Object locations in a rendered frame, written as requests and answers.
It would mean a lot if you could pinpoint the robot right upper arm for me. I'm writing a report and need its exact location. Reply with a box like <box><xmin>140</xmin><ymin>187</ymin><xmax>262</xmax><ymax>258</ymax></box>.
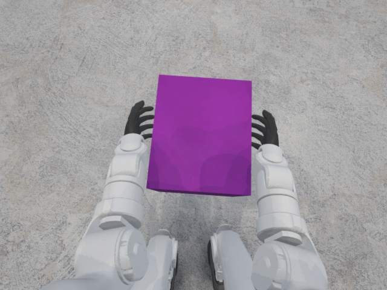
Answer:
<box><xmin>251</xmin><ymin>240</ymin><xmax>328</xmax><ymax>290</ymax></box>

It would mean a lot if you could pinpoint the left robot forearm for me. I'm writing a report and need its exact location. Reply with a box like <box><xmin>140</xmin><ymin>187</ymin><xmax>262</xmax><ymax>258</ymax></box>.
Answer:
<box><xmin>74</xmin><ymin>134</ymin><xmax>149</xmax><ymax>275</ymax></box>

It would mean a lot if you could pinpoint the carton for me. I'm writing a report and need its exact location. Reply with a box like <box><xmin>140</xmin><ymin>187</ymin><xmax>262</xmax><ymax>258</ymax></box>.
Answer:
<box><xmin>146</xmin><ymin>75</ymin><xmax>252</xmax><ymax>197</ymax></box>

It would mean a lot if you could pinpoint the right robot forearm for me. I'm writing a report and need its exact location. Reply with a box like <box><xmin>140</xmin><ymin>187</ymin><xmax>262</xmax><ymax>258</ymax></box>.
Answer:
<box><xmin>251</xmin><ymin>144</ymin><xmax>320</xmax><ymax>258</ymax></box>

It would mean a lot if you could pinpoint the robot right foot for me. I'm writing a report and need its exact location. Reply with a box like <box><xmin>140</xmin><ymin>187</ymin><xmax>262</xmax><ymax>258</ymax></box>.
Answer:
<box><xmin>207</xmin><ymin>240</ymin><xmax>224</xmax><ymax>290</ymax></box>

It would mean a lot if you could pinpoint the right robot hand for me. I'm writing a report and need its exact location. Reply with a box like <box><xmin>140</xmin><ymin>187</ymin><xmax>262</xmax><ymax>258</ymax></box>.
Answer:
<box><xmin>252</xmin><ymin>110</ymin><xmax>279</xmax><ymax>149</ymax></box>

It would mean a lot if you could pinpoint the robot right shin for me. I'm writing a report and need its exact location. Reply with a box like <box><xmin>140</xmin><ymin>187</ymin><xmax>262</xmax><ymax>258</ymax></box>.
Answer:
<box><xmin>214</xmin><ymin>224</ymin><xmax>232</xmax><ymax>281</ymax></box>

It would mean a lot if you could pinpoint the robot left upper arm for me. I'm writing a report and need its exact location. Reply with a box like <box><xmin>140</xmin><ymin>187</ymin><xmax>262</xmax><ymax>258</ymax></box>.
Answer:
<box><xmin>39</xmin><ymin>226</ymin><xmax>149</xmax><ymax>290</ymax></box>

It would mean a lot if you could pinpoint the left robot hand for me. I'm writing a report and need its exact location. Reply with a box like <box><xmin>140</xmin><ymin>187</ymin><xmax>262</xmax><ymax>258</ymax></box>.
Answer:
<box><xmin>124</xmin><ymin>100</ymin><xmax>154</xmax><ymax>139</ymax></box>

